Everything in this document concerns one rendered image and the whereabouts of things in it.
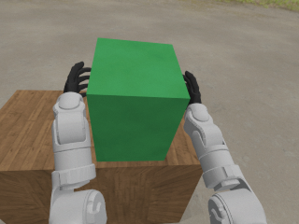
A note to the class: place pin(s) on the left robot forearm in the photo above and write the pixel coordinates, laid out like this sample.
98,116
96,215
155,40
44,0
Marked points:
71,145

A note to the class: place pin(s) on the right robot forearm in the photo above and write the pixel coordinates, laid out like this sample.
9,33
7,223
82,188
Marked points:
219,170

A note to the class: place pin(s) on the pedestal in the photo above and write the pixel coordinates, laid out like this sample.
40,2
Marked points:
135,192

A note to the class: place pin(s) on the left robot upper arm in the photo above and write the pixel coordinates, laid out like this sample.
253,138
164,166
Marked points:
79,207

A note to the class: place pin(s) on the right robot upper arm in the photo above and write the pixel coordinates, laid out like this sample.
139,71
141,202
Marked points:
238,206

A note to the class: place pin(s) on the carton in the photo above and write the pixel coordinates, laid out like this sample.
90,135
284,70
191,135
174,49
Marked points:
136,97

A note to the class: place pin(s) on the robot left hand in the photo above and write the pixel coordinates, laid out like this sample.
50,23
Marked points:
73,79

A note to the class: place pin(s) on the robot right hand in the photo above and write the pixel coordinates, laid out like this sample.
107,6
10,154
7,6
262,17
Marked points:
193,88

